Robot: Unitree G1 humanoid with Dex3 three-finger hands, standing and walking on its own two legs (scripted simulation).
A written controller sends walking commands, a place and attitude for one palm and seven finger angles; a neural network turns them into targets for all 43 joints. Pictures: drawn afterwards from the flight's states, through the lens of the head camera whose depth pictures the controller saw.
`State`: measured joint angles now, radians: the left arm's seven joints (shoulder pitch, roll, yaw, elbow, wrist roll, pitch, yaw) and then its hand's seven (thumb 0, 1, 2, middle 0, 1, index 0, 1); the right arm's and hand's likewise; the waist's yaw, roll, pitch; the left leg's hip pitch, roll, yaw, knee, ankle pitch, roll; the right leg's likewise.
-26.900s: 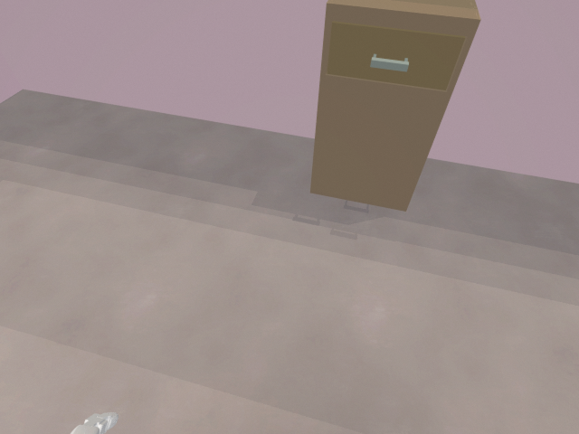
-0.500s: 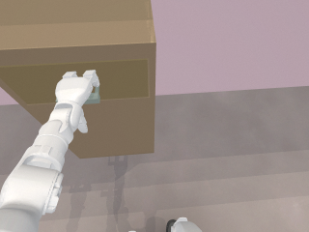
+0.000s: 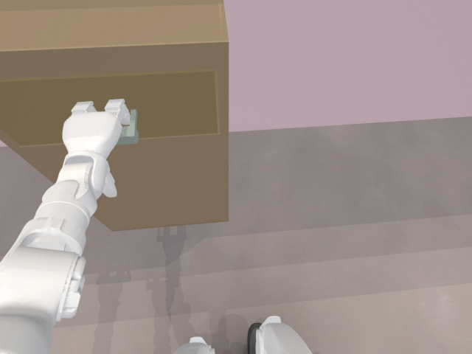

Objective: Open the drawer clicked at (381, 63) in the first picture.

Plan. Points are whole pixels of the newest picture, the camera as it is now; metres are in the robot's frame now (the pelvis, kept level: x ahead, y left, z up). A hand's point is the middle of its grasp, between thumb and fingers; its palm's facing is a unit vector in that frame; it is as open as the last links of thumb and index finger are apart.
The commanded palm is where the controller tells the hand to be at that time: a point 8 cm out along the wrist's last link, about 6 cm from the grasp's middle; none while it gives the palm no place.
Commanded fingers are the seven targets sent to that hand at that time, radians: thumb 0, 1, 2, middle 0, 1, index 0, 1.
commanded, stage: lower the fingers behind the handle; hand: left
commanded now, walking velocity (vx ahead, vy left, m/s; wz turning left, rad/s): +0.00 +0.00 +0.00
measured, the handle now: (104, 126) +0.53 +0.24 +0.00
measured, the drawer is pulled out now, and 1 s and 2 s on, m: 0.00 0.00 0.03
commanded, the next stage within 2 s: close the thumb around the handle in 0.66 s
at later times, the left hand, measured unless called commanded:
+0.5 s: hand (111, 154) +0.48 +0.22 -0.02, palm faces -0.08 -0.02 -1.00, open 13.9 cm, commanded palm +0.46 +0.22 +0.03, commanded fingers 0.00 -0.50 0.30 -0.30 -1.20 -0.30 -1.20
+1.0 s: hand (108, 154) +0.48 +0.23 -0.02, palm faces -0.07 -0.03 -1.00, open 12.3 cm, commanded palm +0.46 +0.23 +0.03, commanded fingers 0.00 0.23 0.61 -0.35 -1.28 -0.35 -1.28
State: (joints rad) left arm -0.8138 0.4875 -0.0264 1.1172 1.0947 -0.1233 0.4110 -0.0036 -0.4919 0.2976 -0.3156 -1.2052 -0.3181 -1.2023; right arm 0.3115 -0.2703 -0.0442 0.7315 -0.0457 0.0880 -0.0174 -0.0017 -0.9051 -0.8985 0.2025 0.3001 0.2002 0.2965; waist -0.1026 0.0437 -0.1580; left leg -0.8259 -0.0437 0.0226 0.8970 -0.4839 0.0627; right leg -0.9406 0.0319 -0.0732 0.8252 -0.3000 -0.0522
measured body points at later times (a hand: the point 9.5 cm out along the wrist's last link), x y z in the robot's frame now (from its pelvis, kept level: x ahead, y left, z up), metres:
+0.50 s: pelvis -0.01 +0.00 -0.01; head +0.13 -0.01 +0.42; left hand +0.48 +0.22 +0.03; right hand +0.00 -0.28 -0.15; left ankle -0.05 +0.08 -0.69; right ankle +0.04 -0.09 -0.69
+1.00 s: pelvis -0.01 +0.00 -0.01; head +0.13 +0.00 +0.42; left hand +0.48 +0.23 +0.03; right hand +0.01 -0.27 -0.15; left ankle -0.05 +0.08 -0.69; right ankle +0.04 -0.09 -0.69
